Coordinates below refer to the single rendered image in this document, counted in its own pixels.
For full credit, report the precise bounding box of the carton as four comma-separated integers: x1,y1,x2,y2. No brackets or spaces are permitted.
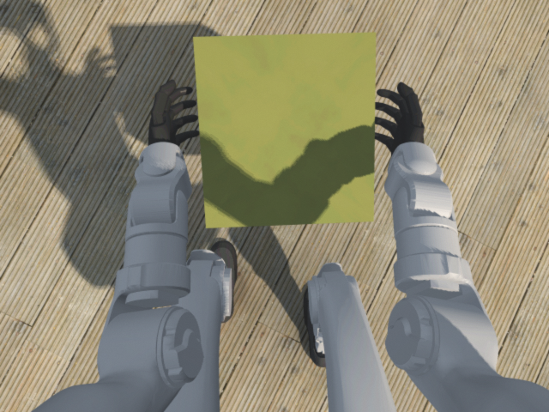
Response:
193,32,376,228

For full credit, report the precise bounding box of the right robot hand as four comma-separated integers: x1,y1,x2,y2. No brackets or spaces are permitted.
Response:
375,82,425,156

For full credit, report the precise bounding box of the left robot forearm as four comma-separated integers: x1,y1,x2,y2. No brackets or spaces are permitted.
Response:
97,142,192,375

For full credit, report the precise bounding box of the left robot hand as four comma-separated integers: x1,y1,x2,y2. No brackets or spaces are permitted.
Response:
148,80,200,146

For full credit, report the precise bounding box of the robot right shin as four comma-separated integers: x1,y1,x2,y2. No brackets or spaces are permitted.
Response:
313,263,361,352

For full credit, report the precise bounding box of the right robot forearm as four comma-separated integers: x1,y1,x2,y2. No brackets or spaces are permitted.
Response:
384,142,498,361

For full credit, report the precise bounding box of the left robot upper arm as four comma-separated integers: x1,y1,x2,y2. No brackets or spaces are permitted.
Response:
31,306,204,412

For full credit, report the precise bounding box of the robot right thigh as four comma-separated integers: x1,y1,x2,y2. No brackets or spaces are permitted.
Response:
307,271,397,412

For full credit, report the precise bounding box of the right robot upper arm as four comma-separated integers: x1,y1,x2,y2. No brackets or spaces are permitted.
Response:
385,295,549,412

